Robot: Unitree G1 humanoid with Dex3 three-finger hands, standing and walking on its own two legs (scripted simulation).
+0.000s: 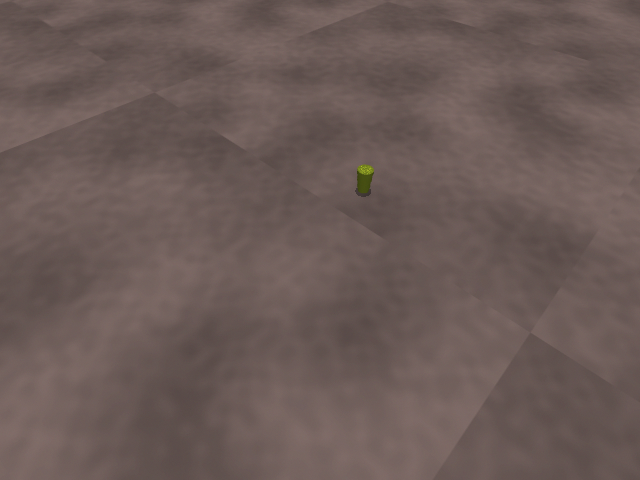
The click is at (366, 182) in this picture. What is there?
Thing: tapered cup
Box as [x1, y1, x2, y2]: [357, 164, 373, 192]
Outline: 369,165 364,164 360,165 357,168 357,187 360,192 366,192 369,188 371,176 373,173 373,168
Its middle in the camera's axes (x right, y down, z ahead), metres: +0.22 -0.28 +1.88
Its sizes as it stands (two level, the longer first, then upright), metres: 0.077 0.077 0.121
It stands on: the floor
